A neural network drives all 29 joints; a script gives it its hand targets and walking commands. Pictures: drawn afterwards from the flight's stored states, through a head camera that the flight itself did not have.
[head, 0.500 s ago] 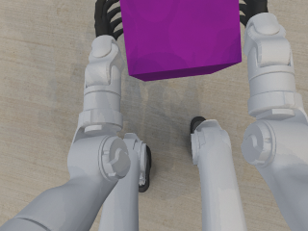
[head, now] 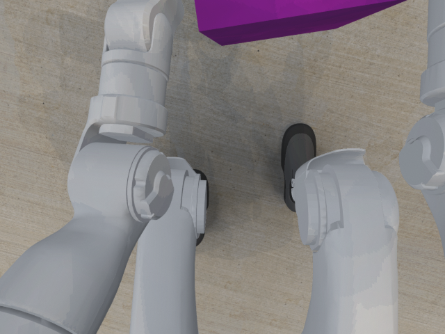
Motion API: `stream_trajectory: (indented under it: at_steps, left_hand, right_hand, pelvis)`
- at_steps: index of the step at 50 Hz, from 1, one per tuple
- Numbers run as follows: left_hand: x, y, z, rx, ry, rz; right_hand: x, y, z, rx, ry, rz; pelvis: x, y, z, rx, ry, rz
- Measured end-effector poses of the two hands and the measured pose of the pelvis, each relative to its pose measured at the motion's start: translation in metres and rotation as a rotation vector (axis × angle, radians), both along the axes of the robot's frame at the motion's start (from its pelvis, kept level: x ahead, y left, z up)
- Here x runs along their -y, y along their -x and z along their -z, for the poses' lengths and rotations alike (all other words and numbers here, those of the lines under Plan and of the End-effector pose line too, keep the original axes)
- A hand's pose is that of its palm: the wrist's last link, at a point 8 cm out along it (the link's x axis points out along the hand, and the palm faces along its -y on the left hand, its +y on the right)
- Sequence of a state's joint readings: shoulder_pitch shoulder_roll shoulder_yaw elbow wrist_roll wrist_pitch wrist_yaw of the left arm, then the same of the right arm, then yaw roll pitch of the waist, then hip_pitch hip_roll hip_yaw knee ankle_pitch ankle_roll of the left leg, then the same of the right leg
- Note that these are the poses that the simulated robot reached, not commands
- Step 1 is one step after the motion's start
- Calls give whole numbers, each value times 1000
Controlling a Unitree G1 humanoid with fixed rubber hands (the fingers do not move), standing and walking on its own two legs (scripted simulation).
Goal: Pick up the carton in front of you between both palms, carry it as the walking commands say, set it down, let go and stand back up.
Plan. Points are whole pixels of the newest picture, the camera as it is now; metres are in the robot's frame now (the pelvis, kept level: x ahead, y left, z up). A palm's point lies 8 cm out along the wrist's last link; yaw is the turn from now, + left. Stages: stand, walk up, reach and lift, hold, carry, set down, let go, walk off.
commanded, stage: set down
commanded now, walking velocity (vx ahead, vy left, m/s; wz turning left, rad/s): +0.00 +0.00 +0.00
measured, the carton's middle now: out of the picture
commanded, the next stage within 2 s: none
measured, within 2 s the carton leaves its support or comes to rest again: rests again in 0.34 s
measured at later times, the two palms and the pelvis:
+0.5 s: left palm out of the picture +0.55 +0.03 -0.20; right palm out of the picture +0.53 -0.28 -0.20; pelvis -0.01 +0.00 -0.02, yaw +1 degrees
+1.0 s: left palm out of the picture +0.55 +0.04 -0.20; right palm out of the picture +0.53 -0.28 -0.20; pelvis -0.01 +0.01 -0.03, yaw +0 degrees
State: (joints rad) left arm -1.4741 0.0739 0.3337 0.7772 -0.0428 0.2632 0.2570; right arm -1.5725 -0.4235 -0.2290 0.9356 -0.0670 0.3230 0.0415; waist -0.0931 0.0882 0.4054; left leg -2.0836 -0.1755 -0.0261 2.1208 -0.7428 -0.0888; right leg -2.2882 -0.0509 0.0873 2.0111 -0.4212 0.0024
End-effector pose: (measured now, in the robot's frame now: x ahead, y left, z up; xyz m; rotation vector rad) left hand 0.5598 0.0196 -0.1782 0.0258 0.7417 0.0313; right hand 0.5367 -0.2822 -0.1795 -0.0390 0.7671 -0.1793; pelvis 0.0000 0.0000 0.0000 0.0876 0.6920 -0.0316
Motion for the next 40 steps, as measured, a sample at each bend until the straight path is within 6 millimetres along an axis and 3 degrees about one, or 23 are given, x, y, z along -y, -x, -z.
stream_trajectory:
  at_steps: [9,19,40]
  left_hand:
    - [-4,-1,5,5,7,26]
    - [-10,7,18,-23,-7,48]
    - [-14,8,23,-4,34,100]
  right_hand:
    - [-2,-4,0,4,-1,-1]
    - [-5,7,19,-21,-21,-18]
    - [-2,10,23,1,-69,-42]
  pelvis:
    - [-3,4,13,26,16,-14]
    - [-4,10,17,63,21,-29]
    - [-4,16,26,111,26,-28]
